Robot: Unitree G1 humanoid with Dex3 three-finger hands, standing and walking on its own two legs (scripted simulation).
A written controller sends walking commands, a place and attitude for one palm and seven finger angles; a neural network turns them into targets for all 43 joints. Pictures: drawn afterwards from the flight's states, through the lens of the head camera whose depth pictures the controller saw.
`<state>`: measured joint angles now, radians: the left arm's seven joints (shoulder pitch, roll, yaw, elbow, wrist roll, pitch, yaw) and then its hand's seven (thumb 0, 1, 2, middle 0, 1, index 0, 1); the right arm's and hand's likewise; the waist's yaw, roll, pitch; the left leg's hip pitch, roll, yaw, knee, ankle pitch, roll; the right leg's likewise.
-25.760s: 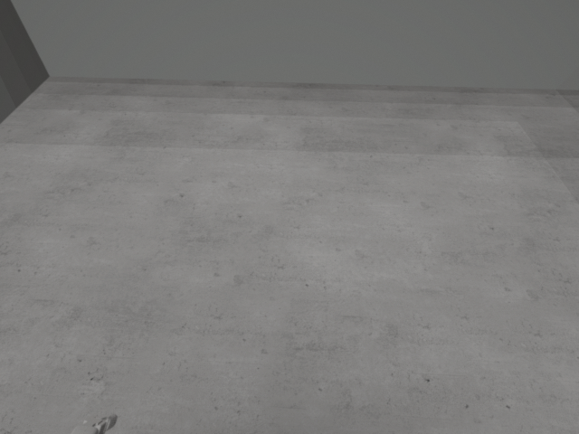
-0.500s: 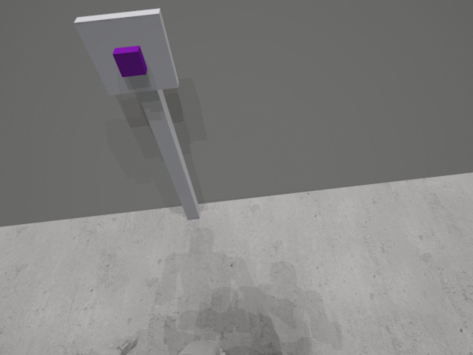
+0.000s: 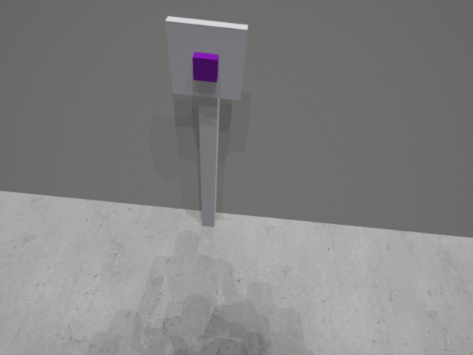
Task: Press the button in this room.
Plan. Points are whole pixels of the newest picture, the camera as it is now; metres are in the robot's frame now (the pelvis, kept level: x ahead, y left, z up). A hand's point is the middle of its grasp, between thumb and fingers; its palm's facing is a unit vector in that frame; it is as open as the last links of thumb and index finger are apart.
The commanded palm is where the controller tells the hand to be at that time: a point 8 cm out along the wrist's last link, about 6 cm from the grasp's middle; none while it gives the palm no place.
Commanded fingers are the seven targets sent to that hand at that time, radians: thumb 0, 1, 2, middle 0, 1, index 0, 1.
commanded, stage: take the last steps up to it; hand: left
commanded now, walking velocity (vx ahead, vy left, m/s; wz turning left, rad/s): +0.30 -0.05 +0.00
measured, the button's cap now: (205, 66) +0.76 +0.15 +0.09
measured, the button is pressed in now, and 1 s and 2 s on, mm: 0 0 0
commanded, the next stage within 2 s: come to a stop and stand still in 0.56 s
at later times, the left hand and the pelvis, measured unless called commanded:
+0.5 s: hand (193, 302) +0.25 +0.10 -0.17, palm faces +0.03 -0.98 -0.19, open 7.4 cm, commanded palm none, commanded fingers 0.00 0.90 0.90 -0.20 -0.30 -0.20 -0.30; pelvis +0.15 -0.07 -0.02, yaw +1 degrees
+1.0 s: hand (180, 322) +0.22 +0.13 -0.19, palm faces +0.07 -0.98 -0.20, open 7.4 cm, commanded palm none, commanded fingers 0.00 0.90 0.90 -0.20 -0.30 -0.20 -0.30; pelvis +0.23 -0.05 -0.01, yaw -1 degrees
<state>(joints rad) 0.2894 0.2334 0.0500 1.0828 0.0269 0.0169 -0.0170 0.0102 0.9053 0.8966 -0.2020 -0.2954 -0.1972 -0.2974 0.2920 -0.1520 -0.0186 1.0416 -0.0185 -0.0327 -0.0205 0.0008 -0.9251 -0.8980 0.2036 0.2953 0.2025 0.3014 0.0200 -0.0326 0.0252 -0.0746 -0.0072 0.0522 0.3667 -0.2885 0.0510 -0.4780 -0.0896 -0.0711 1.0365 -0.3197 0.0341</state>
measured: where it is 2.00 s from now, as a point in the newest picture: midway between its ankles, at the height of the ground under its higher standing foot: outside the picture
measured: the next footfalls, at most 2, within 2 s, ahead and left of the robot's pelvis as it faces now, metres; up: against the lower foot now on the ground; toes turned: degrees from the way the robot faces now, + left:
right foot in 0.36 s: +0.25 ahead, -0.16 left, +0.00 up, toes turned -8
left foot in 0.78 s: +0.33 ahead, +0.07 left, +0.00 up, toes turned +7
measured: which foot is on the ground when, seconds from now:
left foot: down 0.00-0.36, up 0.38-0.76, down 0.78-1.00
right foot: up 0.00-0.34, down 0.36-0.84, up 0.86-1.00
